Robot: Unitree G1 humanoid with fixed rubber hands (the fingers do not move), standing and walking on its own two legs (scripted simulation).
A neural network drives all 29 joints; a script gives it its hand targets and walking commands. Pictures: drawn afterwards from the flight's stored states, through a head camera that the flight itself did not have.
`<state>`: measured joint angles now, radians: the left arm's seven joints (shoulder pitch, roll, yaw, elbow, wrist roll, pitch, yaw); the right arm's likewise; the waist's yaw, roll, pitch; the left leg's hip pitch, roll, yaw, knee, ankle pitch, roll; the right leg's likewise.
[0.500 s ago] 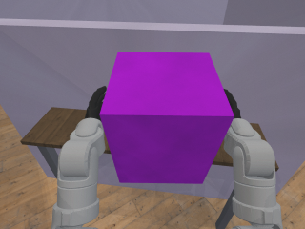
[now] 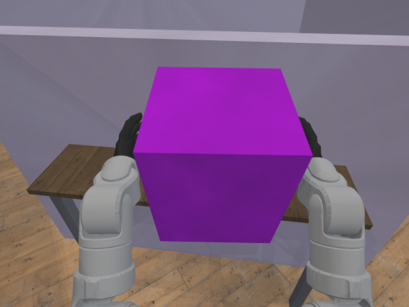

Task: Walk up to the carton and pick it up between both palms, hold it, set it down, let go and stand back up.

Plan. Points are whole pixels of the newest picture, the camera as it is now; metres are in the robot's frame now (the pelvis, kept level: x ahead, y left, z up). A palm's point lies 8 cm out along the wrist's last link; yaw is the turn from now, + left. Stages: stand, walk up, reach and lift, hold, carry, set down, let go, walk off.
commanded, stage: hold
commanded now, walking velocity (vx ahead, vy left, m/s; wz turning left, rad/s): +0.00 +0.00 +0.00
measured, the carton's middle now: (216, 159) +0.33 -0.01 +0.19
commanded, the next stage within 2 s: set down in 0.48 s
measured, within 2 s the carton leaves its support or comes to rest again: neither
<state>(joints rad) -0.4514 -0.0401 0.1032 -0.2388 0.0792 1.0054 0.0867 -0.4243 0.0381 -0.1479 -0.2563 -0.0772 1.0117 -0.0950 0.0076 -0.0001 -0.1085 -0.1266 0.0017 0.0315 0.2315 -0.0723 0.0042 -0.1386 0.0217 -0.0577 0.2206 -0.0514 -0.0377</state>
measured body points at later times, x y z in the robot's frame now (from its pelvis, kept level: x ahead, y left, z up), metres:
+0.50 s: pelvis +0.01 +0.00 +0.00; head -0.04 +0.00 +0.45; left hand +0.35 +0.15 +0.23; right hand +0.35 -0.15 +0.22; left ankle +0.04 +0.12 -0.75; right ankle +0.05 -0.09 -0.75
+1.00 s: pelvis +0.04 +0.01 +0.00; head +0.01 +0.01 +0.45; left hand +0.41 +0.14 +0.17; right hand +0.39 -0.16 +0.15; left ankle +0.04 +0.12 -0.75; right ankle +0.05 -0.09 -0.75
